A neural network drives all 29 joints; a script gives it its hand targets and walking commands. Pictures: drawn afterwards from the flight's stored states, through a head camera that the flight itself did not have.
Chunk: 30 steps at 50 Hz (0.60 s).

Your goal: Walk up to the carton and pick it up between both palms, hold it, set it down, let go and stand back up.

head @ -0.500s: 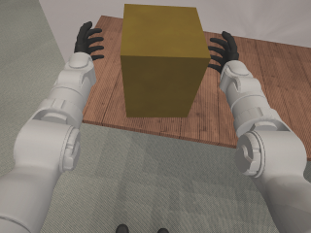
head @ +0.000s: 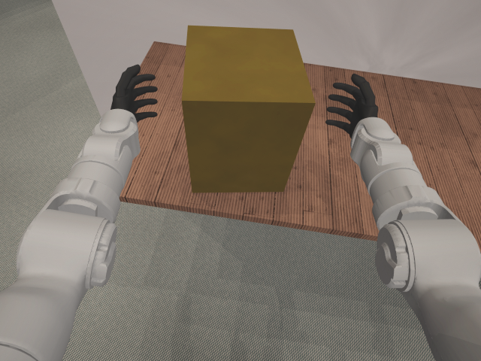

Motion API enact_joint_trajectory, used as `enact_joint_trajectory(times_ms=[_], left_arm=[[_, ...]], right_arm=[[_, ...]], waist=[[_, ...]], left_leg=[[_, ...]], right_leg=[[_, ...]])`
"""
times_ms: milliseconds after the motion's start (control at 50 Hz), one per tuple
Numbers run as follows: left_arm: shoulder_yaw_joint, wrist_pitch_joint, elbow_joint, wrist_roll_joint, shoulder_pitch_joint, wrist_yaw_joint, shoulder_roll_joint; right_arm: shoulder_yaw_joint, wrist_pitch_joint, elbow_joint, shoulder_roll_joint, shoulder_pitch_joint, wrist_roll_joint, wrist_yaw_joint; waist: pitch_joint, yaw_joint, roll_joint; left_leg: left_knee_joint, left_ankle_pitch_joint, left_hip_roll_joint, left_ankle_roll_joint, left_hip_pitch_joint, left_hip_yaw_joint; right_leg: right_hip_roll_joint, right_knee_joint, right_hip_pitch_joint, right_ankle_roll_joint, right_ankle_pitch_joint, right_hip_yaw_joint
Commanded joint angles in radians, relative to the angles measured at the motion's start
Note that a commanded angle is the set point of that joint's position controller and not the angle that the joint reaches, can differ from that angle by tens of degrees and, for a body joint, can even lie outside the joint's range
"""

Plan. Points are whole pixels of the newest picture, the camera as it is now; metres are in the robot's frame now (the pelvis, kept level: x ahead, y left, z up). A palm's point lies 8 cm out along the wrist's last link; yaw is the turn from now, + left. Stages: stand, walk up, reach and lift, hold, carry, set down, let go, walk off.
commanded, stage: let go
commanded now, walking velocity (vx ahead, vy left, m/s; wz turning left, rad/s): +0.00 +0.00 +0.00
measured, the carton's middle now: (239, 115) +0.56 -0.01 +0.05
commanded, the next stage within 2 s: stand in 0.92 s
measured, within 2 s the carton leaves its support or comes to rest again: neither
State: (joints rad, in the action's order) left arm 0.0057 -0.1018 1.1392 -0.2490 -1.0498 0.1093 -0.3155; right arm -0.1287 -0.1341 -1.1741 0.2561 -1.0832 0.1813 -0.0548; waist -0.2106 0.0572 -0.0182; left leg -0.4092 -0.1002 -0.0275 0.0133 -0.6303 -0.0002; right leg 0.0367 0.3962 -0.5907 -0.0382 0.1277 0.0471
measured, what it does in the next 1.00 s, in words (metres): shifts its weight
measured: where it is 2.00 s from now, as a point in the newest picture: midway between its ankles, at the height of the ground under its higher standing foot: outside the picture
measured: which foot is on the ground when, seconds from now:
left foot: down 0.00-1.00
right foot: down 0.00-1.00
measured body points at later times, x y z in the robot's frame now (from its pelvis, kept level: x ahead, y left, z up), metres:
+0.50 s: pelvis +0.01 +0.00 +0.01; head +0.04 +0.02 +0.45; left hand +0.46 +0.19 +0.12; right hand +0.45 -0.20 +0.13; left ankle +0.04 +0.13 -0.74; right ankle +0.02 -0.09 -0.74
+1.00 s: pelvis +0.05 +0.01 +0.01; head +0.08 +0.01 +0.46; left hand +0.08 +0.26 -0.11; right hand +0.05 -0.24 -0.12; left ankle +0.04 +0.13 -0.74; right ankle +0.02 -0.10 -0.74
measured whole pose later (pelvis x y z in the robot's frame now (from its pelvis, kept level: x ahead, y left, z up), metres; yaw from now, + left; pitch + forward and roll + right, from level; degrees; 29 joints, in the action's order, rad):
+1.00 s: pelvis +0.05 +0.01 +0.01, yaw -2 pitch +0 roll +0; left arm -0.07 0.00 0.64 0.06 0.47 -0.03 -0.22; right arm -0.06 0.09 -0.85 0.19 0.44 -0.09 0.02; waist 0.06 -0.03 -0.01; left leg -0.38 -0.23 -0.04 0.01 -0.15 -0.09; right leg 0.03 0.38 -0.14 -0.02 0.24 -0.02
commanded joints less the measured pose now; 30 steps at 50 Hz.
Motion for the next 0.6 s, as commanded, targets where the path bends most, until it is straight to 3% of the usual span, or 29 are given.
enact_joint_trajectory(times_ms=[0,20,40,120,140,160,200,220,240,300,320,360,400,420,460,500,540,580], left_arm=[[-0.021,0.042,-0.239,0.005,-0.583,0.002,-0.155],[-0.026,0.027,-0.224,0.022,-0.490,-0.002,-0.130],[-0.043,0.027,-0.280,0.017,-0.502,-0.005,-0.150],[-0.032,0.033,-0.329,0.003,-0.553,0.003,-0.153],[-0.030,0.011,-0.284,0.039,-0.394,-0.001,-0.098],[-0.063,0.014,-0.350,0.019,-0.482,-0.005,-0.137],[-0.055,0.014,-0.308,0.028,-0.468,-0.006,-0.140],[-0.048,-0.001,-0.328,0.048,-0.351,-0.007,-0.103],[-0.064,0.007,-0.383,0.026,-0.442,-0.008,-0.131],[-0.043,-0.015,-0.376,0.047,-0.368,-0.005,-0.095],[-0.060,-0.016,-0.376,0.036,-0.409,-0.009,-0.108],[-0.046,-0.029,-0.316,0.037,-0.415,-0.006,-0.105],[-0.050,-0.017,-0.385,0.035,-0.357,-0.001,-0.097],[-0.054,-0.003,-0.411,0.032,-0.408,0.000,-0.109],[-0.044,-0.006,-0.338,0.032,-0.405,-0.002,-0.101],[-0.059,-0.022,-0.318,0.060,-0.265,-0.013,-0.065],[-0.081,0.017,-0.417,0.056,-0.289,-0.022,-0.099],[-0.072,0.008,-0.359,0.071,-0.316,-0.022,-0.079]], right_arm=[[-0.018,0.062,0.222,0.210,-0.567,-0.001,-0.001],[-0.002,0.066,0.193,0.199,-0.472,0.007,0.000],[-0.012,0.069,0.252,0.220,-0.495,0.013,-0.003],[-0.024,0.073,0.297,0.215,-0.544,0.002,-0.003],[0.025,0.087,0.200,0.172,-0.368,0.021,-0.001],[-0.004,0.081,0.306,0.220,-0.494,0.023,-0.005],[-0.009,0.075,0.277,0.208,-0.484,0.017,-0.009],[0.012,0.085,0.236,0.196,-0.346,0.031,-0.010],[-0.016,0.080,0.323,0.222,-0.459,0.026,-0.013],[-0.008,0.070,0.255,0.198,-0.354,0.024,-0.012],[-0.015,0.062,0.289,0.208,-0.411,0.022,-0.012],[0.002,0.049,0.222,0.197,-0.413,0.023,-0.008],[-0.003,0.065,0.266,0.208,-0.361,0.036,-0.009],[-0.022,0.066,0.299,0.215,-0.419,0.032,-0.011],[-0.009,0.055,0.231,0.197,-0.414,0.030,-0.005],[0.033,0.067,0.190,0.178,-0.268,0.051,-0.003],[0.003,0.086,0.319,0.199,-0.323,0.058,-0.017],[0.012,0.088,0.251,0.184,-0.349,0.044,-0.010]], waist=[[-0.828,-0.011,0.069],[-0.789,-0.010,0.069],[-0.820,-0.017,0.056],[-0.840,-0.014,0.051],[-0.756,-0.015,0.074],[-0.808,-0.030,0.043],[-0.768,-0.021,0.044],[-0.742,-0.014,0.058],[-0.785,-0.022,0.044],[-0.716,-0.009,0.077],[-0.699,-0.015,0.059],[-0.621,-0.013,0.068],[-0.639,-0.016,0.071],[-0.678,-0.016,0.070],[-0.644,-0.016,0.079],[-0.562,-0.017,0.071],[-0.633,-0.025,0.044],[-0.590,-0.025,0.067]], left_leg=[[-0.016,0.256,0.008,0.000,0.369,0.028],[-0.013,0.257,0.004,0.002,0.397,0.022],[-0.013,0.264,0.009,0.000,0.397,0.022],[-0.011,0.251,0.014,0.000,0.388,0.023],[0.000,0.256,-0.002,0.010,0.442,0.015],[-0.004,0.266,0.016,0.001,0.416,0.020],[0.009,0.218,0.013,-0.002,0.381,0.021],[0.014,0.249,0.000,0.007,0.449,0.019],[0.006,0.251,0.015,0.006,0.438,0.021],[0.009,0.240,0.005,0.017,0.486,0.020],[0.008,0.218,0.014,0.014,0.471,0.022],[0.023,0.133,0.004,0.014,0.441,0.021],[0.018,0.173,0.007,0.015,0.479,0.022],[0.013,0.193,0.012,0.015,0.477,0.025],[0.016,0.167,0.008,0.016,0.461,0.023],[0.024,0.166,0.002,0.015,0.489,0.018],[0.020,0.234,0.019,0.003,0.477,0.025],[0.036,0.187,0.010,0.013,0.479,0.024]], right_leg=[[-0.034,0.027,0.380,0.081,-0.448,-0.046],[-0.042,0.017,0.402,0.075,-0.452,-0.049],[-0.032,0.018,0.413,0.080,-0.466,-0.047],[-0.023,0.017,0.364,0.082,-0.443,-0.038],[-0.052,-0.008,0.412,0.067,-0.445,-0.046],[-0.021,0.008,0.412,0.082,-0.472,-0.044],[-0.027,0.004,0.410,0.082,-0.427,-0.041],[-0.042,-0.016,0.444,0.072,-0.446,-0.047],[-0.019,-0.007,0.409,0.078,-0.443,-0.039],[-0.028,-0.030,0.370,0.060,-0.401,-0.035],[-0.019,-0.031,0.352,0.064,-0.382,-0.034],[-0.033,-0.037,0.341,0.062,-0.299,-0.032],[-0.030,-0.035,0.363,0.063,-0.334,-0.035],[-0.016,-0.029,0.349,0.066,-0.350,-0.030],[-0.026,-0.035,0.340,0.062,-0.314,-0.032],[-0.044,-0.045,0.400,0.060,-0.334,-0.045],[-0.016,-0.031,0.427,0.069,-0.418,-0.042],[-0.024,-0.048,0.403,0.059,-0.341,-0.036]])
